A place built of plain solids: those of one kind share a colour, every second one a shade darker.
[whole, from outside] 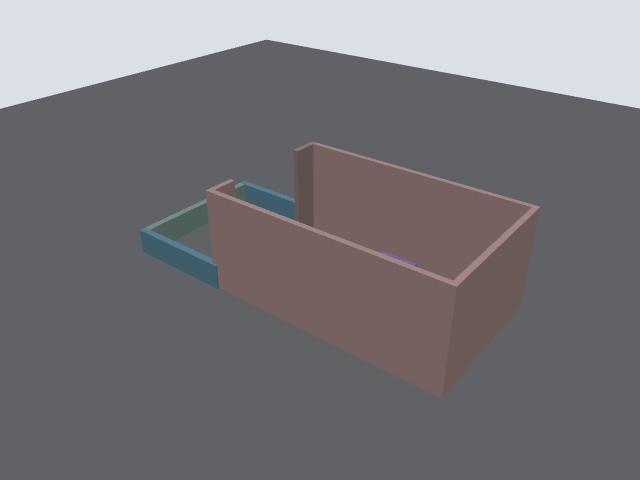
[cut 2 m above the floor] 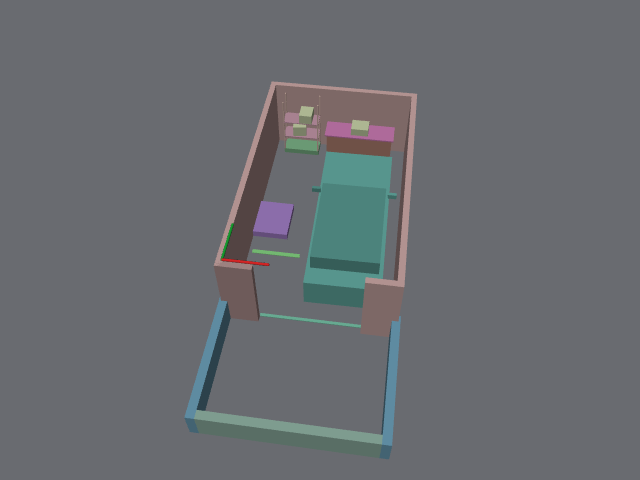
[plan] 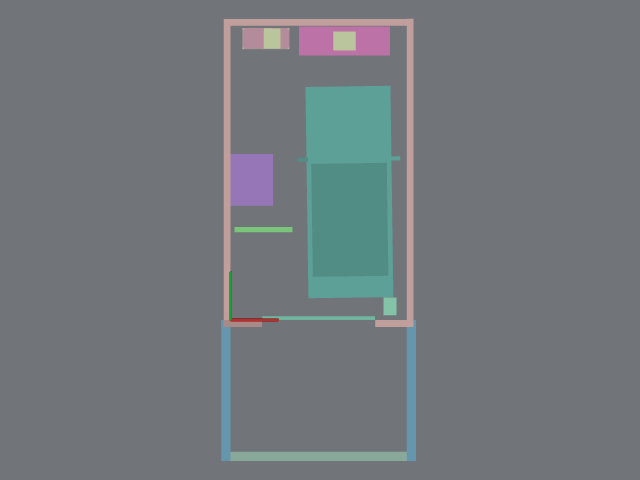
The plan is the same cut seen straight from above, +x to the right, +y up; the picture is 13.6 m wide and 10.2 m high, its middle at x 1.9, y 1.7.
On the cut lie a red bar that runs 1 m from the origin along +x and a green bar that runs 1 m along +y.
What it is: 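A single domestic garage of the 2000s; 3.7 x 6.2 m, 2.70 m to the ceiling, its up-and-over door open, a house door of 0.82 x 2.0 m over a step, a workbench 0.9 m high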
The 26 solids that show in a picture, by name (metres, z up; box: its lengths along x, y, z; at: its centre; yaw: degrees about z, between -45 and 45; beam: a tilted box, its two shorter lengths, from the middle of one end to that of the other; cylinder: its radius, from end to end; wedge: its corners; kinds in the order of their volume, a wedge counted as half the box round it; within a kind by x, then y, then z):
{
 "car_1": {"box": [0.22, 0.09, 0.13], "at": [1.54, 3.41, 0.98], "yaw": 0.8},
 "car_2": {"box": [1.81, 4.49, 0.77], "at": [2.52, 2.72, 0.52], "yaw": 0.8},
 "car_3": {"box": [1.61, 2.4, 0.41], "at": [2.53, 2.13, 1.11], "yaw": 0.8},
 "car_4": {"box": [0.22, 0.09, 0.13], "at": [3.49, 3.43, 0.98], "yaw": 0.8},
 "wall_1": {"box": [0.15, 6.55, 2.78], "at": [-0.07, 3.12, 1.34]},
 "wall_2": {"box": [0.82, 0.15, 2.78], "at": [0.26, -0.07, 1.34]},
 "wall_3": {"box": [4.04, 0.15, 2.78], "at": [1.87, 6.33, 1.34]},
 "wall_4": {"box": [0.82, 0.15, 2.78], "at": [3.48, -0.07, 1.34]},
 "wall_5": {"box": [0.15, 6.55, 2.78], "at": [3.81, 3.12, 1.34]},
 "drive_wall_1": {"box": [0.2, 3.0, 0.75], "at": [-0.1, -1.5, 0.33]},
 "drive_wall_2": {"box": [0.2, 3.0, 0.75], "at": [3.84, -1.5, 0.33]},
 "bench_legs_1": {"box": [1.84, 0.5, 0.91], "at": [2.42, 5.93, 0.41]},
 "drive_wall_end_1": {"box": [3.94, 0.2, 0.75], "at": [1.87, -2.9, 0.33]},
 "landing_1": {"box": [0.9, 1.1, 0.23], "at": [0.45, 2.98, 0.07]},
 "box_cardboard_1": {"box": [0.38, 0.36, 0.32], "at": [0.68, 5.98, 0.79], "yaw": 8.0},
 "box_cardboard_2": {"box": [0.36, 0.44, 0.27], "at": [0.88, 5.98, 1.26], "yaw": -0.5},
 "box_cardboard_3": {"box": [0.49, 0.41, 0.22], "at": [2.42, 5.93, 1.01]},
 "shelf_plinth_1": {"box": [1.0, 0.45, 0.2], "at": [0.75, 5.98, 0.05]},
 "bin_recycle_1": {"box": [0.28, 0.38, 0.55], "at": [3.39, 0.29, 0.23]},
 "bench_top_1": {"box": [1.94, 0.62, 0.04], "at": [2.42, 5.93, 0.88]},
 "shelf_board_1": {"box": [1.0, 0.45, 0.025], "at": [0.75, 5.98, 0.61]},
 "shelf_board_2": {"box": [1.0, 0.45, 0.025], "at": [0.75, 5.98, 1.11]},
 "door_sill_1": {"box": [2.4, 0.08, 0.07], "at": [1.87, 0.04, -0.01]},
 "cable_cover_1": {"box": [1.24, 0.11, 0.08], "at": [0.7, 1.92, -0.02]},
 "shelf_post_1": {"box": [0.035, 0.035, 1.85], "at": [0.27, 5.78, 0.88]},
 "shelf_post_2": {"box": [0.035, 0.035, 1.85], "at": [1.23, 5.78, 0.88]}
}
